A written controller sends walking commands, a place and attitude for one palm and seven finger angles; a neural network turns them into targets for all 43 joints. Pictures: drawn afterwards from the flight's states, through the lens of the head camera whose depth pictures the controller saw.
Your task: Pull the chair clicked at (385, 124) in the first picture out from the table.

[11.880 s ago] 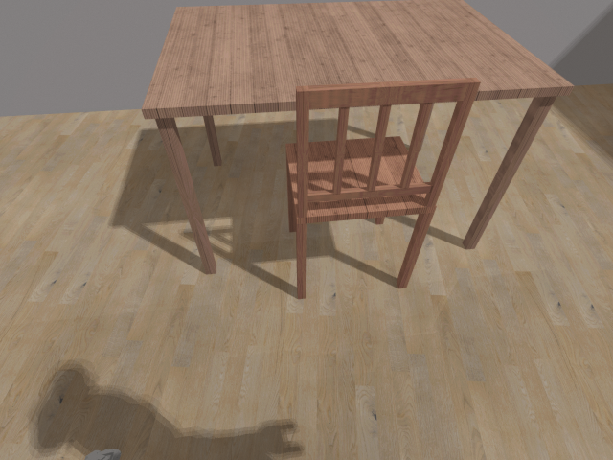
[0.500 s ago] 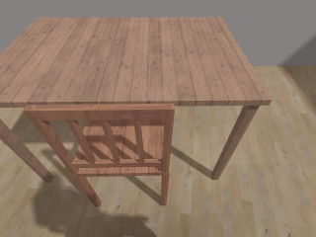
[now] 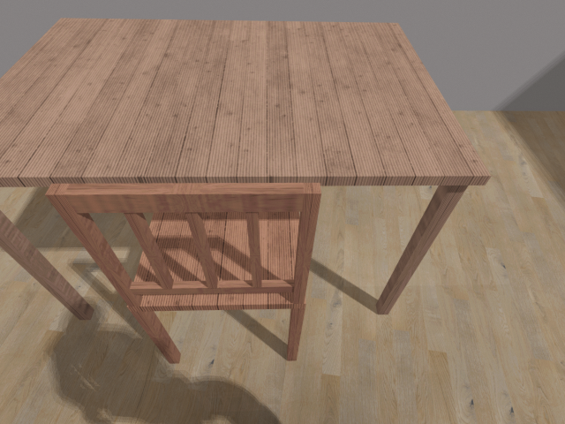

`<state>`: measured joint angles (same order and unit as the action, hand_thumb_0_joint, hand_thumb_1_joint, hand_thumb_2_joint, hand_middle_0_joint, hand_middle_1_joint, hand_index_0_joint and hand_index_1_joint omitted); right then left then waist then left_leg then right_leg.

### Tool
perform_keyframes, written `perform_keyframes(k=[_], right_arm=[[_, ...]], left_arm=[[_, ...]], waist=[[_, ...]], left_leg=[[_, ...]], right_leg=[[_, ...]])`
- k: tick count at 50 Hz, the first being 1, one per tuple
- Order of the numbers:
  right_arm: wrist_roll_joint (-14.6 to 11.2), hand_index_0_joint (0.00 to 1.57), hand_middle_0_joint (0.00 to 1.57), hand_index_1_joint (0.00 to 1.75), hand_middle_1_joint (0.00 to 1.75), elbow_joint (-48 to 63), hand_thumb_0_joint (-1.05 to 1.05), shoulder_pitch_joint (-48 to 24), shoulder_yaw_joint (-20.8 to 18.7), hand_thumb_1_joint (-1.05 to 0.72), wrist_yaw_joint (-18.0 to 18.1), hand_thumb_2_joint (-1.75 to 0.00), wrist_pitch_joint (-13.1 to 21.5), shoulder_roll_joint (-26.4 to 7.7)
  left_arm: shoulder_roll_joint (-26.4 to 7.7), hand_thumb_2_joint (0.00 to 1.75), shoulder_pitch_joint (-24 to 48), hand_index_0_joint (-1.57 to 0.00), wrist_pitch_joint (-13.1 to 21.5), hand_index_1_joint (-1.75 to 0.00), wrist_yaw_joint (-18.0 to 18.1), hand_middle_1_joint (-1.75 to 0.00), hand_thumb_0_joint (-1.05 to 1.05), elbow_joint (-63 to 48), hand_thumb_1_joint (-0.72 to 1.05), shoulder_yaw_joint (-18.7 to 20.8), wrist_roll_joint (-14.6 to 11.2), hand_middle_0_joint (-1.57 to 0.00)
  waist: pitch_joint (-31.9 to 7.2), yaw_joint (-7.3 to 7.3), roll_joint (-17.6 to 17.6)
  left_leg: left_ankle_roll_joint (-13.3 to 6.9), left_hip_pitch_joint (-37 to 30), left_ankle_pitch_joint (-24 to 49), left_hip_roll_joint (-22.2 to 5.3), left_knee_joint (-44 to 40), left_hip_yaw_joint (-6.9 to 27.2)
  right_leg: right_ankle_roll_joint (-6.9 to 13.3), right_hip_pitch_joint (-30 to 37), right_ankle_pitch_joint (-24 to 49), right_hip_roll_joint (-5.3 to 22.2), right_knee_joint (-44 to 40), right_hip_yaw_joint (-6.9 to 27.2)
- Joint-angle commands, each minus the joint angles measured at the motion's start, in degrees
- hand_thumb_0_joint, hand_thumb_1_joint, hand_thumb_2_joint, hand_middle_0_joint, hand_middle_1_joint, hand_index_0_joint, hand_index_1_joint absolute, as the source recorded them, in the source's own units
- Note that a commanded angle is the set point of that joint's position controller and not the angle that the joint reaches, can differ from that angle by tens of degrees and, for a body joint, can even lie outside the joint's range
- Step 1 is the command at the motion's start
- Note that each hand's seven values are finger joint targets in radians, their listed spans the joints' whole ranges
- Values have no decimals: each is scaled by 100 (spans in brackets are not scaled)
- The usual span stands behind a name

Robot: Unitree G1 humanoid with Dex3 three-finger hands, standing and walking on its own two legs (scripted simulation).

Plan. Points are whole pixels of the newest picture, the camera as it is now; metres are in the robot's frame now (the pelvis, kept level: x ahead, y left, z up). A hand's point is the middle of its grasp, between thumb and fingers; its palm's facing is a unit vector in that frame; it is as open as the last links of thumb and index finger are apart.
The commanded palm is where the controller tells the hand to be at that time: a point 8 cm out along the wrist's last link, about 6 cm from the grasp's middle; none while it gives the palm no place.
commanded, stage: look again from close up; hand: left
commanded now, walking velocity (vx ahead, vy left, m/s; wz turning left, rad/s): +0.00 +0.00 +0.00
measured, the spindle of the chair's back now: (204, 251) +0.44 +0.18 -0.10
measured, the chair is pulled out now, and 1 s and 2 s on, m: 0.00 0.00 0.00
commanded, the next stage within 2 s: raise the hand toward the chair's back in 0.68 s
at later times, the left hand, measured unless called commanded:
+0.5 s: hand out of the picture +0.02 +0.17 -0.17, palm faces +0.00 -0.98 -0.20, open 7.4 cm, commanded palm none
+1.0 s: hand (166, 353) +0.21 +0.18 -0.02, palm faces +0.24 -0.97 -0.09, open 7.7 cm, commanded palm +0.12 +0.21 -0.06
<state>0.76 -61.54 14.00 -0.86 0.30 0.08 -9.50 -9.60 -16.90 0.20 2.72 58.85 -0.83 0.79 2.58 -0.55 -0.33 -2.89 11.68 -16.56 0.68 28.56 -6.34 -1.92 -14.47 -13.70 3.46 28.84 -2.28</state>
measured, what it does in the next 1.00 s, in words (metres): stands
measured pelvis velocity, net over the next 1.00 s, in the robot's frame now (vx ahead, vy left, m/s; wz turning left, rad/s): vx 0.00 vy -0.01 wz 0.06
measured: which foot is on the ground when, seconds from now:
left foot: down 0.00-1.00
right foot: down 0.00-1.00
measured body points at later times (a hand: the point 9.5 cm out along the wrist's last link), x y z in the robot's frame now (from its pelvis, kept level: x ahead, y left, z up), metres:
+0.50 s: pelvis +0.01 +0.01 +0.00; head +0.03 +0.01 +0.45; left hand +0.02 +0.23 -0.16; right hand +0.00 -0.21 -0.16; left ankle -0.01 +0.08 -0.74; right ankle +0.02 -0.14 -0.74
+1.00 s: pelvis +0.00 -0.01 -0.02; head +0.01 -0.02 +0.43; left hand +0.20 +0.23 -0.01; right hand +0.11 -0.27 -0.13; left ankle -0.01 +0.08 -0.74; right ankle +0.02 -0.12 -0.74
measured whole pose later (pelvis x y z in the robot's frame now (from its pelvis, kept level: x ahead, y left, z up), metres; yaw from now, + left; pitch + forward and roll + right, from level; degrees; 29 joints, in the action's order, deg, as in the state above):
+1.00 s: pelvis +0.00 -0.01 -0.02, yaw +3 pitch +5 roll +1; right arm -0.5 -45.7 18.8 -1.6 1.7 16.6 -14.4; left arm -9.5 -21.3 12.1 3.6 8.2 3.4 -9.3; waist -5.4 -3.0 0.8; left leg -2.2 24.6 -21.6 1.8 40.9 -3.7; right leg 0.0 -27.0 -20.7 3.6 42.6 -4.0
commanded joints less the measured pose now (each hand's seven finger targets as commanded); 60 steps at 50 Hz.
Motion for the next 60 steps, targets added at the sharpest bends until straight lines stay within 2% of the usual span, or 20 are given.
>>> perform_keyframes(k=[1, 31, 38, 39, 40, 41, 42, 43, 44, 46, 47, 48, 49, 50, 51, 52, 54, 56, 57, 60], right_arm=[[-6, 20, 20, 30, 30, 113, 0, 198, -72, -90, 44, -90, 124, -543], [-32, 20, 20, 30, 30, -420, 0, 522, -38, -90, 116, -90, 160, -301], [-31, 20, 20, 30, 30, -463, 0, 551, -31, -90, 123, -90, 149, -251], [-99, 20, 20, 30, 30, 30, 0, 307, -5, -90, 118, -90, 209, -619], [-354, 20, 20, 30, 30, 2151, 0, 387, -109, -90, 298, -90, 1092, -1540], [-298, 20, 20, 30, 30, 1762, 0, -67, 82, -90, 516, -90, 1535, -967], [-272, 20, 20, 30, 30, 1911, 0, -96, 9, -90, 434, -90, 1858, -763], [-371, 20, 20, 30, 30, 1668, 0, 9, -29, -90, 392, -90, 1962, -816], [-333, 20, 20, 30, 30, 1990, 0, 5, -148, -90, 360, -90, 2050, -1066], [-146, 20, 20, 30, 30, 2357, 0, -61, -225, -90, 242, -90, 2111, -1226], [-107, 20, 20, 30, 30, 2497, 0, -116, -295, -90, 187, -90, 2064, -1221], [-99, 20, 20, 30, 30, 2708, 0, -320, -332, -90, 133, -90, 2050, -1191], [-92, 20, 20, 30, 30, 2888, 0, -438, -392, -90, 66, -90, 2030, -1179], [-77, 20, 20, 30, 30, 3077, 0, -543, -460, -90, -18, -90, 1990, -1173], [-97, 20, 20, 30, 30, 3178, 0, -621, -518, -90, -143, -90, 1910, -1175], [-85, 20, 20, 30, 30, 3458, 0, -777, -530, -90, -233, -90, 1846, -1192], [-152, 20, 20, 30, 30, 3800, 0, -951, -525, -90, -228, -90, 1651, -1158], [-214, 20, 20, 30, 30, 4121, 0, -1018, -478, -90, -147, -90, 1495, -1130], [-217, 20, 20, 30, 30, 4304, 0, -977, -475, -90, -102, -90, 1475, -1147], [-177, 20, 20, 30, 30, 4251, 0, -570, -467, -90, 45, -90, 1500, -978]], left_arm=[[-611, 90, -272, -20, 119, -30, 35, -30, 0, -165, 90, 136, 8, -20], [-350, 90, -407, -20, 128, -30, 42, -30, 0, 278, 90, 157, -1, -20], [-296, 90, -419, -20, 114, -30, 41, -30, 0, 333, 90, 161, 6, -20], [-528, 90, -486, -20, 131, -30, 212, -30, 0, 527, 90, 122, 75, -20], [-1607, 89, 3594, -20, 1323, -30, 221, -30, 0, -8553, 88, 683, -997, -20], [-1969, 88, 2446, -20, 1127, -29, 594, -29, 0, -8121, 85, 1073, -729, -20], [-127, 87, -202, -19, 295, -29, 626, -29, 0, -6430, 83, -92, -617, -19], [734, 86, -613, -19, -23, -29, 590, -29, 0, -5784, 81, -605, -891, -19], [527, 85, -19, -19, 258, -28, 513, -28, 0, -6368, 78, -509, -988, -19], [13, 83, -384, -18, 854, -27, 332, -27, 0, -5984, 74, 142, -899, -18], [127, 82, -1003, -18, 1236, -27, 111, -27, 0, -5411, 71, 257, -947, -18], [488, 81, -1618, -18, 1682, -27, -202, -27, 0, -4919, 69, 181, -1083, -18], [528, 80, -1909, -18, 2198, -26, -551, -26, 0, -4937, 67, 296, -1231, -18], [405, 79, -2236, -17, 2713, -26, -916, -26, 0, -5018, 64, 530, -1355, -17], [-39, 78, -2430, -17, 3170, -26, -1228, -26, 0, -4860, 62, 988, -1342, -17], [-163, 77, -2405, -17, 3535, -25, -1505, -25, 0, -4996, 60, 1070, -1322, -17], [-485, 75, -2164, -16, 3520, -25, -1637, -25, 0, -4921, 55, 1320, -1217, -16], [-677, 73, -1316, -16, 3397, -24, -1591, -24, 0, -5581, 50, 1354, -1290, -16], [-870, 72, -905, -16, 3414, -23, -1493, -23, 0, -6318, 48, 1449, -1366, -16], [-1004, 69, -379, -15, 3744, -22, -1175, -22, 0, -7708, 41, 1615, -1483, -15]], waist=[[-60, 25, 55], [68, 18, 17], [255, 14, 41], [115, 55, -175], [-2803, -429, 1051], [-2488, -172, 1375], [-1582, -100, 1032], [-708, -179, 556], [-303, -248, 538], [-334, -259, 100], [-450, -141, -1040], [-366, 10, -1827], [-537, 145, -2033], [-801, 311, -1861], [-896, 451, -1134], [-1057, 455, -453], [-1207, 549, -253], [-1255, 466, -224], [-1666, 422, 89], [-2545, 176, 537]], left_leg=[[33, -90, 739, -677, -753, 779], [40, -415, 1288, -709, -909, 659], [54, -331, 998, -699, -996, 661], [193, 158, 2785, -946, -77, 667], [511, -1589, 3334, -394, -535, 1036], [600, -1766, 3109, -665, -706, 778], [647, -946, 2968, -661, -954, 981], [542, -363, 2349, -503, -744, 930], [451, 107, 1761, -420, -366, 996], [415, 962, 658, -142, 428, 941], [393, 1474, 341, -136, 802, 905], [374, 2071, 50, -134, 1154, 817], [387, 2521, -93, -90, 1461, 707], [431, 2840, -112, -31, 1704, 622], [497, 2981, -27, 11, 1915, 558], [488, 3068, 10, 82, 2166, 473], [377, 3614, -278, 144, 2440, 321], [287, 4055, -970, 205, 2698, 312], [247, 4033, -1011, 192, 2828, 322], [153, 3643, -286, 55, 3261, 458]], right_leg=[[257, 6, 658, 307, -411, 381], [237, 164, 1089, 311, -505, 399], [226, 96, 897, 301, -576, 411], [215, 314, 1948, 429, -290, 359], [260, 493, 1603, -239, 180, -130], [241, -36, 147, -266, 778, -61], [286, -756, -809, -306, 1060, -266], [223, -1000, -681, -219, 1020, -257], [212, -1091, -514, -186, 771, -302], [307, -1303, -329, -240, 481, -414], [315, -1565, -565, -278, 699, -482], [310, -1976, -913, -285, 1007, -490], [307, -2146, -1028, -282, 1309, -415], [338, -2119, -950, -279, 1623, -339], [425, -2099, -695, -244, 1900, -225], [472, -2187, -525, -234, 2197, -197], [466, -2366, -682, -217, 2496, -10], [406, -2606, -1741, -155, 2303, 396], [401, -2572, -1935, -141, 2307, 570], [362, -2335, -932, -185, 2488, 736]])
